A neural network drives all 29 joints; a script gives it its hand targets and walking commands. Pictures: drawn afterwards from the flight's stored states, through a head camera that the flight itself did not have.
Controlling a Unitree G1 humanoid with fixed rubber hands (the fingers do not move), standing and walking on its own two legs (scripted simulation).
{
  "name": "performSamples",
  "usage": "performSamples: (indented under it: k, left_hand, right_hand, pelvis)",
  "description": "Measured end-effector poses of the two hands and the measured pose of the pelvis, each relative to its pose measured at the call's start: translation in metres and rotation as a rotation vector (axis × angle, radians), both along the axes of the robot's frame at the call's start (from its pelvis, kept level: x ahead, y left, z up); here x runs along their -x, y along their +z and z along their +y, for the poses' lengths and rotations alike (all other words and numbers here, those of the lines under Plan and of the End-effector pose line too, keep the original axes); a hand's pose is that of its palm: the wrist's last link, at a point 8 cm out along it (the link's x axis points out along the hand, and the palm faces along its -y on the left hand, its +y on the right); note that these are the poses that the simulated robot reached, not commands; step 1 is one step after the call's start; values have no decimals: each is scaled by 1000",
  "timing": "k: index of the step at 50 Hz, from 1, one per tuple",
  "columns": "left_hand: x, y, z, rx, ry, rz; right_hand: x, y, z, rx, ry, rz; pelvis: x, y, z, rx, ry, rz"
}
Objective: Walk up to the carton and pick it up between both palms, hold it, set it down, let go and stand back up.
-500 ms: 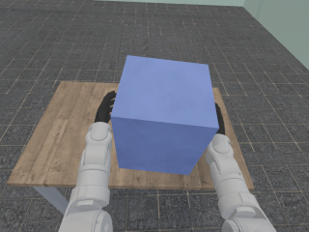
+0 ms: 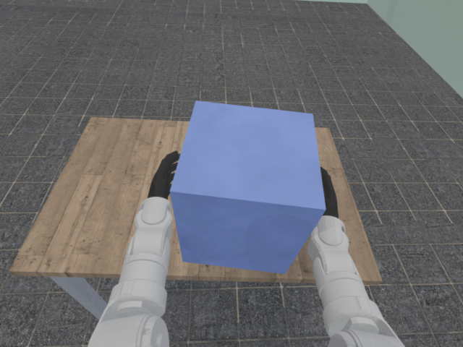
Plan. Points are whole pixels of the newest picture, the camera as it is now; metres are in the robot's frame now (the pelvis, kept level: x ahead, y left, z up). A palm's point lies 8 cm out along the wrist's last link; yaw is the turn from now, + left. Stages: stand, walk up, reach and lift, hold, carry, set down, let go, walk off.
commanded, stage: set down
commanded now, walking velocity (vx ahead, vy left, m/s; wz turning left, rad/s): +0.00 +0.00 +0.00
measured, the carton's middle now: (243, 192) +0.38 +0.00 +0.05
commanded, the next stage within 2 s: none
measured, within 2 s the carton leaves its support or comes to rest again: rests again in 2.00 s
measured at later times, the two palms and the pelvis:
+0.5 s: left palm (166, 202) +0.37 +0.14 +0.02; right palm (321, 213) +0.35 -0.16 +0.03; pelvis +0.02 +0.00 +0.00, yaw +0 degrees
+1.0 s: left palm (168, 211) +0.37 +0.14 -0.01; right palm (316, 220) +0.35 -0.16 +0.00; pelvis +0.03 +0.00 +0.00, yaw +0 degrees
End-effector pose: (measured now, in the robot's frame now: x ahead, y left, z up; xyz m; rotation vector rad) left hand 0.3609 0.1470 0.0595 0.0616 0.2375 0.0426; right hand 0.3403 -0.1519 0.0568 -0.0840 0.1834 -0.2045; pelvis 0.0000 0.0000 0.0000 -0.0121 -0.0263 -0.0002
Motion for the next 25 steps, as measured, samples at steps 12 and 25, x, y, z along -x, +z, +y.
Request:
performSamples:
  k: [12, 25]
  left_hand:
    - [0, -19, -2, 21, 8, 24]
    - [-7, -37, -3, 38, 14, 40]
  right_hand:
    - [-3, -13, -2, 2, 4, 21]
    - [-10, -27, -3, 13, 8, 35]
  pelvis:
    - [-4, 0, -1, -1, 0, 8]
    - [-16, 0, -1, -2, 0, 23]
